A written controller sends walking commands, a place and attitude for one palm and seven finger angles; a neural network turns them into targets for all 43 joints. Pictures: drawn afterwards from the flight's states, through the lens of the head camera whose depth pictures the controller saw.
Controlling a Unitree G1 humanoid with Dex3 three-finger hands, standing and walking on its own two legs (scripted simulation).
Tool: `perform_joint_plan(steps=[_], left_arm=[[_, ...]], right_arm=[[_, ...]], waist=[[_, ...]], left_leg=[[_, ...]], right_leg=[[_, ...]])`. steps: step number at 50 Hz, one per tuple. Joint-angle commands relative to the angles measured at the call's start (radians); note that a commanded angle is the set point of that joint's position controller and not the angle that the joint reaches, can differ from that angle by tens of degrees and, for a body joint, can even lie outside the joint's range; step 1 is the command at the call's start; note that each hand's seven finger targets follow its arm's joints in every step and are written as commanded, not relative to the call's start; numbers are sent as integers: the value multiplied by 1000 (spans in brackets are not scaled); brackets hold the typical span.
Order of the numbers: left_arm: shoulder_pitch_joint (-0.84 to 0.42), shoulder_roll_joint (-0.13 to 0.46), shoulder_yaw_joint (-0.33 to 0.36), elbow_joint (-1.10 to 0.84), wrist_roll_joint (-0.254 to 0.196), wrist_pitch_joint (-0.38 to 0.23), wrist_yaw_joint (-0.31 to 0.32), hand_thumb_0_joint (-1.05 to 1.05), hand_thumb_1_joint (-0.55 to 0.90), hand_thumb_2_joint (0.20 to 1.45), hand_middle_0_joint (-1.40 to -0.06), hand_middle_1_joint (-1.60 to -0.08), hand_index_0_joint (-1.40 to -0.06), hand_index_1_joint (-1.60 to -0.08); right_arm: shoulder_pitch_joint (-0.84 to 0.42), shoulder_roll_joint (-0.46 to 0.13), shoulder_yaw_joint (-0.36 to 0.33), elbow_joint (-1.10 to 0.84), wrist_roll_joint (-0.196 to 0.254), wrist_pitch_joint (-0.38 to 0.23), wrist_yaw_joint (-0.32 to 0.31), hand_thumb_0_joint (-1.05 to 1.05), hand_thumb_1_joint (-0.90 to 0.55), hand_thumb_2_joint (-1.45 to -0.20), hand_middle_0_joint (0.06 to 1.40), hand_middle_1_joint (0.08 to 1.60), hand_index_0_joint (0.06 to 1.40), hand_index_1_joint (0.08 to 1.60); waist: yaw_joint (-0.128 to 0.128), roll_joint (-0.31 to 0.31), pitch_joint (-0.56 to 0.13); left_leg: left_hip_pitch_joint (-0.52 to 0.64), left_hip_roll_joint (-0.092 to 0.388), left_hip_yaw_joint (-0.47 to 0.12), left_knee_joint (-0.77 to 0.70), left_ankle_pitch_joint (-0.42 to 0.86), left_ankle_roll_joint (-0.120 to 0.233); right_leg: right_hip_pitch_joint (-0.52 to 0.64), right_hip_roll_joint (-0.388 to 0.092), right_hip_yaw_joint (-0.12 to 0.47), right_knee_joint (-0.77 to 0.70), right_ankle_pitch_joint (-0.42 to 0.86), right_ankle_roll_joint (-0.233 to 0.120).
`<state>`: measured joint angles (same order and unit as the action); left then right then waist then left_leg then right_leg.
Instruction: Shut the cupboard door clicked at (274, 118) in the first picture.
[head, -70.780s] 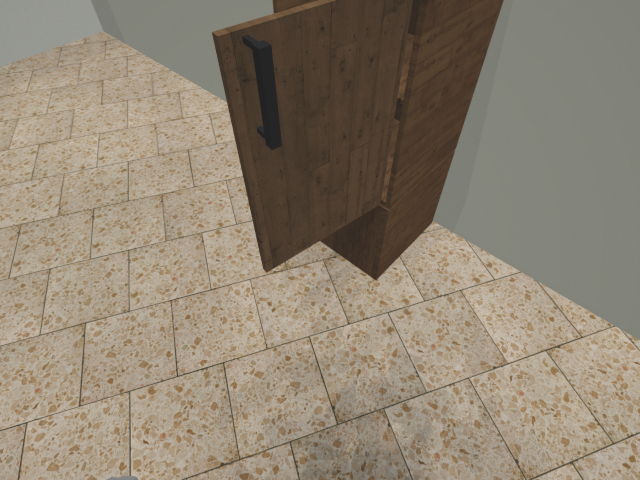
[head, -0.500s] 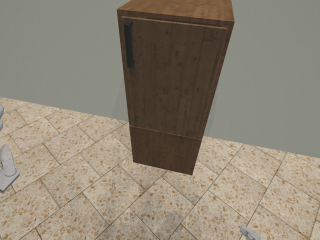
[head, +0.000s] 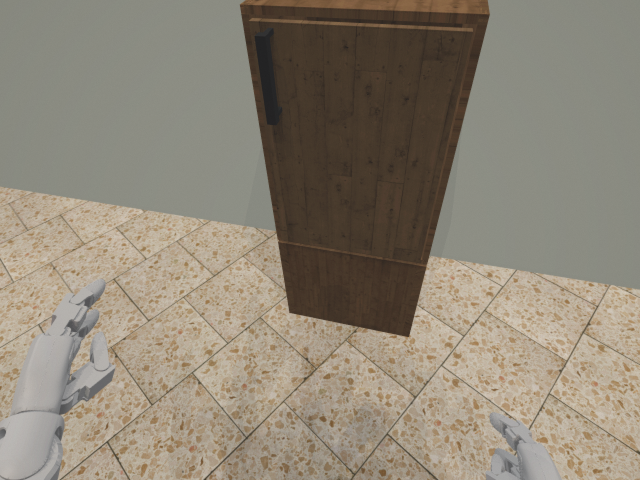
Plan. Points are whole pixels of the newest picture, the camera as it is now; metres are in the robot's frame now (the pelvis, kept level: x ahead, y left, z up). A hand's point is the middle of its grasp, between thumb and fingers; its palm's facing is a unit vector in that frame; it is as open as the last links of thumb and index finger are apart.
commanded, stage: let the arm hang, fingers relaxed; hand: left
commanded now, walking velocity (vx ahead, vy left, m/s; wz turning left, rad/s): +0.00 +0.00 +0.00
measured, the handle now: (271, 78) +0.80 +0.15 +0.16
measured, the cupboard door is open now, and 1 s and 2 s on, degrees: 0 0 0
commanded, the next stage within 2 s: look to check the result in 1.00 s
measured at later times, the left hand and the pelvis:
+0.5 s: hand out of the picture -0.09 +0.18 -0.16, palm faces +0.05 -0.97 -0.22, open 7.3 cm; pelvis -0.02 -0.01 +0.01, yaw +1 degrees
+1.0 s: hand out of the picture -0.03 +0.13 -0.17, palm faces +0.05 -0.99 -0.12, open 7.3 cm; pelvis -0.01 -0.01 +0.01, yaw +1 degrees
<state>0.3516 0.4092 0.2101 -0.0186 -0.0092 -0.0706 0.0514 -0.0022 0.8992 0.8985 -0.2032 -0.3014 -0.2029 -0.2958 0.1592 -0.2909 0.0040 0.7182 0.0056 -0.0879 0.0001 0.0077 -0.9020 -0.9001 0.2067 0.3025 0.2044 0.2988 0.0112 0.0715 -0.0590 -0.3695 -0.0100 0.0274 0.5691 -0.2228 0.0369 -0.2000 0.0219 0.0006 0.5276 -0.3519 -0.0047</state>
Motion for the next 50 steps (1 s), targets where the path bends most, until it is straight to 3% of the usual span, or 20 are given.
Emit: perform_joint_plan(steps=[1,3,4,6,8,9,11,13,14,15,16,21,26,33,39,50], left_arm=[[-5,7,-119,323,36,68,-53,0,900,900,-200,-300,-200,-300],[-48,18,-127,441,38,64,-52,0,900,900,-200,-300,-200,-300],[-67,11,-135,500,37,64,-49,0,900,900,-200,-300,-200,-300],[-93,-4,-156,601,33,75,-39,0,900,900,-200,-300,-200,-300],[-113,-33,-171,684,29,84,-34,0,900,900,-200,-300,-200,-300],[-107,-39,-175,728,27,84,-33,0,900,900,-200,-300,-200,-300],[-52,-52,-176,816,25,86,-32,0,900,900,-200,-300,-200,-300],[16,-92,-163,900,23,87,-31,0,900,900,-200,-300,-200,-300],[38,-92,-168,939,21,87,-32,0,900,900,-200,-300,-200,-300],[54,-98,-171,971,21,85,-34,0,900,900,-200,-300,-200,-300],[66,-97,-171,992,23,82,-34,0,900,900,-200,-300,-200,-300],[71,-115,-181,1085,22,66,-31,0,900,900,-200,-300,-200,-300],[80,-133,-190,1133,22,61,-22,0,900,900,-200,-300,-200,-300],[99,-171,-194,1158,22,66,-14,0,900,900,-200,-300,-200,-300],[98,-183,-193,1163,22,65,-12,0,900,900,-200,-300,-200,-300],[80,-203,-187,1161,19,62,-11,0,900,900,-200,-300,-200,-300]], right_arm=[[-29,-160,-45,-34,-15,20,-4,0,-900,-900,200,300,200,300],[-31,-151,-40,-9,-21,36,-5,0,-900,-900,200,300,200,300],[-20,-137,-38,9,-25,47,-5,0,-900,-900,200,300,200,300],[12,-101,-28,47,-33,74,-5,0,-900,-900,200,300,200,300],[38,-67,-22,94,-36,92,-8,0,-900,-900,200,300,200,300],[50,-59,-19,113,-35,95,-10,0,-900,-900,200,300,200,300],[53,-65,-15,146,-34,95,-16,0,-900,-900,200,300,200,300],[70,-46,-18,179,-36,92,-26,0,-900,-900,200,300,200,300],[73,-49,-18,196,-33,93,-29,0,-900,-900,200,300,200,300],[83,-47,-20,210,-30,93,-32,0,-900,-900,200,300,200,300],[95,-50,-25,218,-25,94,-35,0,-900,-900,200,300,200,300],[159,-40,-32,279,-18,93,-40,0,-900,-900,200,300,200,300],[189,-18,-32,327,-17,102,-38,0,-900,-900,200,300,200,300],[201,38,-22,366,-21,105,-36,0,-900,-900,200,300,200,300],[201,54,-16,376,-22,96,-40,0,-900,-900,200,300,200,300],[216,72,-14,384,-23,91,-47,0,-900,-900,200,300,200,300]], waist=[[-3,-210,7],[-13,-299,5],[-22,-312,16],[-36,-271,42],[-48,-124,70],[-53,-46,77],[-27,72,94],[-3,194,62],[3,214,58],[6,216,47],[8,154,48],[-17,-31,74],[-30,-131,150],[-29,-119,197],[-21,-59,191],[-21,-34,170]], left_leg=[[53,148,-173,-83,277,39],[87,98,-157,-45,202,25],[112,74,-142,-26,165,15],[163,40,-107,9,89,-6],[195,36,-100,-1,48,-14],[190,49,-119,-42,52,-12],[116,87,-182,-159,14,6],[57,108,-218,-246,-71,20],[51,112,-224,-273,-112,20],[59,113,-229,-288,-126,21],[75,119,-229,-283,-110,23],[150,100,-181,-237,-43,11],[184,91,-145,-212,-19,6],[163,86,-127,-220,-26,4],[139,89,-139,-246,-9,6],[147,83,-131,-226,48,1]], right_leg=[[-60,-72,28,-24,101,-32],[-84,-115,91,-85,103,-58],[-115,-138,121,-116,89,-74],[-175,-166,148,-171,19,-99],[-212,-164,151,-189,-46,-108],[-200,-142,137,-177,-59,-95],[-105,-86,93,-144,-36,-59],[13,-67,52,-113,23,-50],[37,-61,38,-107,33,-48],[51,-59,34,-111,45,-48],[53,-58,33,-131,52,-47],[-6,-85,71,-207,55,-58],[-100,-98,88,-254,-21,-59],[-131,-99,91,-248,-46,-51],[-80,-92,86,-224,27,-46],[-43,-96,74,-228,73,-50]])
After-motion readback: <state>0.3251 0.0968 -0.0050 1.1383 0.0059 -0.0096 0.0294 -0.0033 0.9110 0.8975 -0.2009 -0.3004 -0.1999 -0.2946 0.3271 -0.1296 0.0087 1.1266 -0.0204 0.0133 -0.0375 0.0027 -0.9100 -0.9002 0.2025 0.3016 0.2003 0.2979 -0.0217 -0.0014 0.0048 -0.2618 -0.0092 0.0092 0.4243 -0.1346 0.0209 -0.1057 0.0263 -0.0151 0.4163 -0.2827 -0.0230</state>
